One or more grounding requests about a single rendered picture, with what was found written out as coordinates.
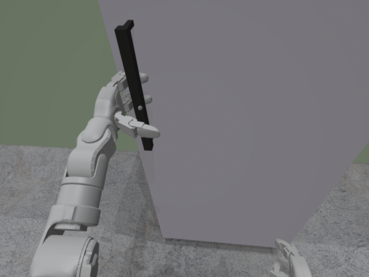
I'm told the left robot upper arm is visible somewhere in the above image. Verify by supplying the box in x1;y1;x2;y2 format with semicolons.
31;235;99;277

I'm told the fridge door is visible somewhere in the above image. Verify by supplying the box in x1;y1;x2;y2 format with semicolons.
98;0;369;248

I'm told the handle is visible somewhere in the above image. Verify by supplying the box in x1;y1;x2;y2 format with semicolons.
114;20;153;151

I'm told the robot left forearm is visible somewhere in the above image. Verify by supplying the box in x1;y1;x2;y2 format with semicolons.
29;117;118;277

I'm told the robot right hand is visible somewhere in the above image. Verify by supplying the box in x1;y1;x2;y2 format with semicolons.
270;238;313;277

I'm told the robot left hand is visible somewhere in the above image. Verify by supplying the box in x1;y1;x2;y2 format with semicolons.
93;71;160;138

